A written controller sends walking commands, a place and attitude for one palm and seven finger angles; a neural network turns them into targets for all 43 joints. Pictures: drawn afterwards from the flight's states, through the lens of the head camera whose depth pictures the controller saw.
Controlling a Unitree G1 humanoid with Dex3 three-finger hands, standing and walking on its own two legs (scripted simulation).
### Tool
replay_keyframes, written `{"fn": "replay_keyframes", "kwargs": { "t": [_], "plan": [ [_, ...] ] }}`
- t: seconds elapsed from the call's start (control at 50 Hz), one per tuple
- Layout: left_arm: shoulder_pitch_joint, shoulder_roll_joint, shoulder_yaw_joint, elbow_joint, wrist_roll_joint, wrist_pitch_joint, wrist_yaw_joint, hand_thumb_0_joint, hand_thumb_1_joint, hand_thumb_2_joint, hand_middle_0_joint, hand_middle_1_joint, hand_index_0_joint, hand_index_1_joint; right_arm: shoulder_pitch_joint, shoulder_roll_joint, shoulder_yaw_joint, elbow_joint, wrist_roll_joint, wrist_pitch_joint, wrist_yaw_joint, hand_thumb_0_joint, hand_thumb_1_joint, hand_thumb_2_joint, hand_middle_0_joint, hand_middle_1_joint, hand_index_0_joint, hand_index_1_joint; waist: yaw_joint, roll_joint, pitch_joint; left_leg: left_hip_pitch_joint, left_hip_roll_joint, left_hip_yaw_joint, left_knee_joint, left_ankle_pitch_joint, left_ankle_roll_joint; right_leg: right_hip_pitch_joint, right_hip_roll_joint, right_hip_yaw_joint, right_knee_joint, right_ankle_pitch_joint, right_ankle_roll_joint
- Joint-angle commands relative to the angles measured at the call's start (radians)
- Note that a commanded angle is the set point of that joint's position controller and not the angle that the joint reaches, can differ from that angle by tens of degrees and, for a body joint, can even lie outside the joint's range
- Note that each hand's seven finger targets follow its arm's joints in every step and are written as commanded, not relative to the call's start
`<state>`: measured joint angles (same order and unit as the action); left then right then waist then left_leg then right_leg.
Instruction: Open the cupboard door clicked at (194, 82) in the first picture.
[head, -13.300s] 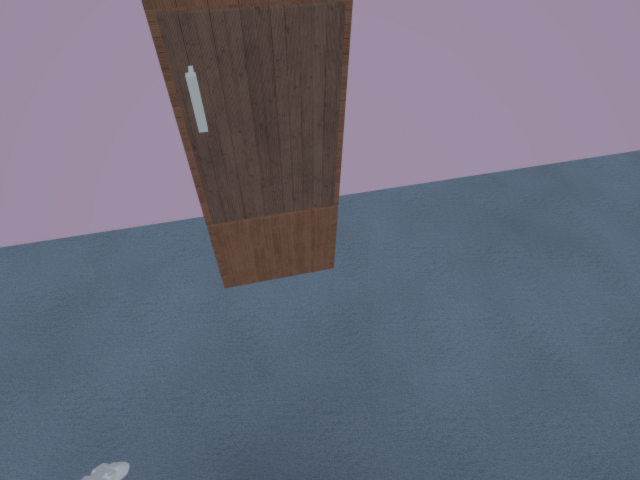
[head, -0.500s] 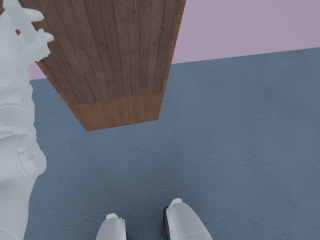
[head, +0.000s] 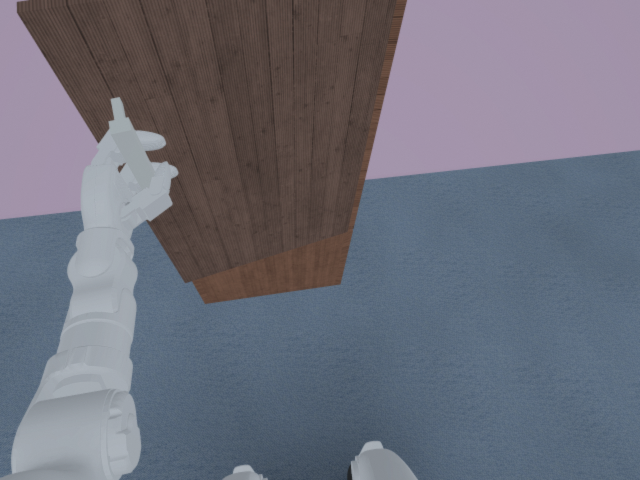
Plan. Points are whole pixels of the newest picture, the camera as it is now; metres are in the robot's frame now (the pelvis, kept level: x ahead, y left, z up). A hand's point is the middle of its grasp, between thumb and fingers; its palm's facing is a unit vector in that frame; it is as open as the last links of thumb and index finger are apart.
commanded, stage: pull the door open along its arc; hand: left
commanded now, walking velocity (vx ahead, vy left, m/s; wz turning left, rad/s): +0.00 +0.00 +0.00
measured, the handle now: (138, 155) +0.51 +0.20 +0.08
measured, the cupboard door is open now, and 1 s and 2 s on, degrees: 11 42 44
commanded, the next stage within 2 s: open thumb and fingers to let go in 0.50 s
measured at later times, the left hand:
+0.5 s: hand (271, 291) +0.32 +0.04 +0.07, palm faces +0.37 -0.93 -0.04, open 6.2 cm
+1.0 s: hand (267, 290) +0.32 +0.04 +0.07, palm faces +0.49 -0.87 -0.03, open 10.2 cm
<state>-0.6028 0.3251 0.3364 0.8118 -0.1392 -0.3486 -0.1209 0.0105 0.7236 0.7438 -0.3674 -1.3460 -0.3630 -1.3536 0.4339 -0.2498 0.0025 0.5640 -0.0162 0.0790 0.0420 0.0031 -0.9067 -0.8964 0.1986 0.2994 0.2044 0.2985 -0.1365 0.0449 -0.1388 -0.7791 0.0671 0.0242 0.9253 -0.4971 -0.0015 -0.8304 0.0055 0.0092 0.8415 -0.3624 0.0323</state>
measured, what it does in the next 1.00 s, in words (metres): shifts its weight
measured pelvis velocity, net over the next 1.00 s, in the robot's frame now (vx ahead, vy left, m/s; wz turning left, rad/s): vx -0.01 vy -0.06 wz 0.10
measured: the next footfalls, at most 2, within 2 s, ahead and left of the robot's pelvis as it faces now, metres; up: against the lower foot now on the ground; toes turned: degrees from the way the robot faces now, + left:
none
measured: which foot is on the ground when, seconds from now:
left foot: down 0.00-1.00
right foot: down 0.00-1.00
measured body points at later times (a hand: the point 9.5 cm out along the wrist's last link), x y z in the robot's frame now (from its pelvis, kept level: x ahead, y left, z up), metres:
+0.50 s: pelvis +0.01 -0.03 +0.01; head +0.04 -0.05 +0.46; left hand +0.29 +0.09 +0.08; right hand +0.21 -0.22 -0.08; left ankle -0.04 +0.11 -0.69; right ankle +0.01 -0.15 -0.69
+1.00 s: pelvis -0.01 -0.06 +0.01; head +0.03 -0.08 +0.46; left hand +0.29 +0.09 +0.08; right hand +0.16 -0.28 -0.11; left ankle -0.04 +0.11 -0.69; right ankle +0.01 -0.15 -0.69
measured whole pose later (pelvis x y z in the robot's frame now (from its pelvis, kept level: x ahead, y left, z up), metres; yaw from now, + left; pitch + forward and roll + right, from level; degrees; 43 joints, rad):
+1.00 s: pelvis -0.01 -0.06 +0.01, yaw +6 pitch +10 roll +1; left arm -0.11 -0.13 -0.13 0.29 0.08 -0.21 0.61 0.01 0.07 0.55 -0.32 -1.24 -0.33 -1.25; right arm 0.20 -0.20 -0.02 0.65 -0.09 0.01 -0.02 0.01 -0.91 -0.90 0.20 0.30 0.20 0.30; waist -0.01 0.05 -0.11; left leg -0.57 0.04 -0.06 0.83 -0.43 -0.06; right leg -0.64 -0.02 -0.08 0.87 -0.40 -0.05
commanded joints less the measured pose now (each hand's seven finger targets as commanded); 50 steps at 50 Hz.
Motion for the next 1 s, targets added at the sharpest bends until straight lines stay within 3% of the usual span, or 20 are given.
{"fn": "replay_keyframes", "kwargs": {
  "t": [0.0, 0.02, 0.04, 0.08, 0.12, 0.16, 0.18, 0.3, 0.34, 0.4, 0.44, 0.48, 0.54, 0.58, 0.64, 0.7, 0.76, 0.86, 0.9, 0.98],
  "plan": [
    [-0.096, 0.022, 0.039, -0.430, -0.084, -0.063, 0.154, 0.000, 0.900, 0.900, -0.400, -1.350, -0.400, -1.350, 0.018, -0.120, -0.070, -0.117, 0.004, -0.059, 0.009, 0.000, -0.900, -0.900, 0.200, 0.300, 0.200, 0.300, 0.125, 0.041, -0.397, 0.213, -0.044, 0.002, -0.123, 0.635, -0.008, 0.378, 0.042, -0.091, -0.041, 0.489, -0.047],
    [-0.020, -0.077, -0.058, -0.461, -0.055, -0.053, 0.230, 0.000, 0.900, 0.900, -0.400, -1.350, -0.400, -1.350, 0.005, -0.114, -0.067, -0.114, -0.001, -0.071, 0.020, 0.000, -0.900, -0.900, 0.200, 0.300, 0.200, 0.300, 0.105, 0.057, -0.387, 0.240, -0.043, 0.002, -0.124, 0.650, -0.016, 0.374, 0.041, -0.096, -0.038, 0.479, -0.046],
    [0.041, -0.141, -0.103, -0.479, -0.043, -0.044, 0.276, 0.000, 0.900, 0.900, -0.400, -1.350, -0.400, -1.350, -0.007, -0.108, -0.067, -0.111, -0.001, -0.081, 0.027, 0.000, -0.900, -0.900, 0.200, 0.300, 0.200, 0.300, 0.099, 0.009, -0.340, 0.238, -0.040, 0.000, -0.129, 0.644, -0.019, 0.362, 0.039, -0.107, -0.051, 0.467, -0.045],
    [0.103, -0.174, -0.140, -0.596, 0.004, -0.045, 0.372, 0.000, 0.900, 0.900, -0.400, -1.350, -0.400, -1.350, -0.023, -0.104, -0.069, -0.117, -0.014, -0.093, 0.034, 0.000, -0.900, -0.900, 0.200, 0.300, 0.200, 0.300, 0.109, -0.006, -0.354, 0.258, -0.038, -0.002, -0.133, 0.681, -0.021, 0.392, 0.033, -0.107, -0.042, 0.482, -0.050],
    [0.189, -0.258, -0.202, -0.666, 0.055, -0.035, 0.469, 0.000, 0.900, 0.900, -0.400, -1.350, -0.400, -1.350, -0.052, -0.085, -0.070, -0.119, -0.028, -0.102, 0.042, 0.000, -0.900, -0.900, 0.200, 0.300, 0.200, 0.300, 0.115, -0.012, -0.367, 0.271, -0.040, 0.008, -0.133, 0.687, -0.022, 0.422, 0.023, -0.103, -0.039, 0.511, -0.053],
    [0.249, -0.315, -0.257, -0.730, 0.110, -0.021, 0.555, 0.000, 0.900, 0.900, -0.400, -1.350, -0.400, -1.350, -0.095, -0.073, -0.066, -0.129, -0.036, -0.104, 0.043, 0.000, -0.900, -0.900, 0.200, 0.300, 0.200, 0.300, 0.125, -0.017, -0.333, 0.265, -0.041, 0.010, -0.148, 0.639, -0.026, 0.433, 0.016, -0.104, -0.039, 0.484, -0.057],
    [0.254, -0.330, -0.279, -0.737, 0.144, -0.013, 0.598, 0.000, 0.900, 0.900, -0.400, -1.350, -0.400, -1.350, -0.111, -0.072, -0.067, -0.132, -0.042, -0.104, 0.039, 0.000, -0.900, -0.900, 0.200, 0.300, 0.200, 0.300, 0.121, -0.068, -0.322, 0.259, -0.041, 0.002, -0.154, 0.596, -0.024, 0.435, 0.016, -0.106, -0.042, 0.452, -0.058],
    [0.375, -0.461, -0.414, -0.810, 0.287, 0.065, 0.782, 0.000, 0.900, 0.900, -0.400, -1.350, -0.400, -1.350, -0.238, -0.025, -0.049, -0.148, -0.073, -0.092, 0.014, 0.000, -0.900, -0.900, 0.200, 0.300, 0.200, 0.300, 0.154, -0.075, -0.276, 0.243, -0.054, 0.008, -0.171, 0.459, -0.021, 0.455, -0.001, -0.097, -0.054, 0.374, -0.071],
    [0.449, -0.503, -0.458, -0.844, 0.287, 0.096, 0.788, 0.000, 0.900, 0.900, -0.400, -1.350, -0.400, -1.350, -0.276, -0.011, -0.042, -0.153, -0.071, -0.082, 0.006, 0.000, -0.900, -0.900, 0.200, 0.300, 0.200, 0.300, 0.163, -0.089, -0.292, 0.254, -0.063, 0.014, -0.171, 0.438, -0.020, 0.491, -0.003, -0.093, -0.069, 0.379, -0.074],
    [0.592, -0.572, -0.532, -0.920, 0.242, 0.139, 0.762, 0.000, 0.900, 0.900, -0.400, -1.350, -0.400, -1.350, -0.326, 0.000, -0.037, -0.166, -0.055, -0.076, 0.000, 0.000, -0.900, -0.900, 0.200, 0.300, 0.200, 0.300, 0.165, -0.140, -0.265, 0.282, -0.068, 0.014, -0.181, 0.428, -0.018, 0.547, -0.005, -0.091, -0.106, 0.416, -0.071],
    [0.541, -0.582, -0.553, -0.963, 0.230, 0.158, 0.768, 0.000, 0.900, 0.900, -0.400, -1.350, -0.400, -1.350, -0.349, 0.003, -0.031, -0.160, -0.054, -0.072, -0.008, 0.000, -0.900, -0.900, 0.200, 0.300, 0.200, 0.300, 0.149, -0.135, -0.247, 0.287, -0.073, 0.009, -0.171, 0.416, -0.018, 0.545, -0.013, -0.081, -0.117, 0.436, -0.064],
    [0.486, -0.595, -0.566, -0.930, 0.241, 0.180, 0.781, 0.000, 0.900, 0.900, -0.400, -1.350, -0.400, -1.350, -0.369, 0.006, -0.024, -0.141, -0.056, -0.073, -0.015, 0.000, -0.900, -0.900, 0.200, 0.300, 0.200, 0.300, 0.138, -0.129, -0.183, 0.278, -0.075, -0.006, -0.165, 0.383, -0.018, 0.508, -0.018, -0.072, -0.136, 0.391, -0.061],
    [0.393, -0.606, -0.565, -0.862, 0.261, 0.190, 0.806, 0.000, 0.900, 0.900, -0.400, -1.350, -0.400, -1.350, -0.383, 0.012, -0.018, -0.109, -0.067, -0.082, -0.019, 0.000, -0.900, -0.900, 0.200, 0.300, 0.200, 0.300, 0.128, -0.105, -0.165, 0.266, -0.082, -0.015, -0.144, 0.346, -0.019, 0.452, -0.026, -0.061, -0.132, 0.344, -0.056],
    [0.236, -0.537, -0.507, -0.837, 0.267, 0.178, 0.825, 0.000, 0.900, 0.900, -0.400, -1.350, -0.400, -1.350, -0.380, 0.009, -0.020, -0.082, -0.071, -0.086, -0.034, 0.000, -0.900, -0.900, 0.200, 0.300, 0.200, 0.300, 0.110, -0.123, -0.174, 0.244, -0.088, -0.020, -0.129, 0.326, -0.015, 0.436, -0.039, -0.040, -0.137, 0.333, -0.045],
    [0.253, -0.547, -0.506, -0.770, 0.272, 0.165, 0.816, 0.000, 0.690, 0.810, -0.385, -1.327, -0.385, -1.327, -0.369, 0.011, -0.025, -0.068, -0.079, -0.091, -0.043, 0.000, -0.900, -0.900, 0.200, 0.300, 0.200, 0.300, 0.117, -0.120, -0.221, 0.240, -0.094, -0.018, -0.122, 0.315, -0.014, 0.448, -0.051, -0.020, -0.132, 0.353, -0.038],
    [0.304, -0.532, -0.495, -0.775, 0.263, 0.144, 0.784, 0.000, 0.480, 0.720, -0.370, -1.305, -0.370, -1.305, -0.340, 0.004, -0.038, -0.072, -0.082, -0.092, -0.048, 0.000, -0.900, -0.900, 0.200, 0.300, 0.200, 0.300, 0.131, -0.148, -0.317, 0.236, -0.094, -0.013, -0.123, 0.351, -0.015, 0.526, -0.059, -0.007, -0.112, 0.482, -0.029],
    [0.334, -0.536, -0.507, -0.787, 0.255, 0.123, 0.750, 0.000, 0.270, 0.630, -0.355, -1.283, -0.355, -1.283, -0.321, -0.002, -0.046, -0.076, -0.078, -0.092, -0.051, 0.000, -0.900, -0.900, 0.200, 0.300, 0.200, 0.300, 0.124, -0.183, -0.318, 0.225, -0.091, -0.013, -0.125, 0.359, -0.015, 0.551, -0.064, -0.005, -0.110, 0.552, -0.023],
    [0.270, -0.517, -0.501, -0.772, 0.246, 0.081, 0.728, 0.000, -0.080, 0.480, -0.330, -1.245, -0.330, -1.245, -0.321, -0.010, -0.046, -0.071, -0.074, -0.107, -0.059, 0.000, -0.900, -0.900, 0.200, 0.300, 0.200, 0.300, 0.109, -0.202, -0.238, 0.206, -0.090, -0.021, -0.136, 0.273, -0.007, 0.484, -0.066, 0.009, -0.150, 0.356, -0.023],
    [0.243, -0.492, -0.476, -0.765, 0.243, 0.068, 0.731, 0.000, -0.220, 0.420, -0.320, -1.230, -0.320, -1.230, -0.331, -0.011, -0.046, -0.068, -0.075, -0.113, -0.062, 0.000, -0.900, -0.900, 0.200, 0.300, 0.200, 0.300, 0.115, -0.167, -0.233, 0.204, -0.091, -0.018, -0.136, 0.253, -0.006, 0.464, -0.067, 0.021, -0.163, 0.283, -0.027],
    [0.236, -0.462, -0.441, -0.719, 0.243, 0.056, 0.742, 0.000, -0.500, 0.300, -0.300, -1.200, -0.300, -1.200, -0.332, -0.013, -0.045, -0.066, -0.076, -0.121, -0.064, 0.000, -0.900, -0.900, 0.200, 0.300, 0.200, 0.300, 0.127, -0.180, -0.233, 0.181, -0.094, -0.020, -0.136, 0.233, -0.004, 0.460, -0.067, 0.032, -0.174, 0.219, -0.030]
  ]
}}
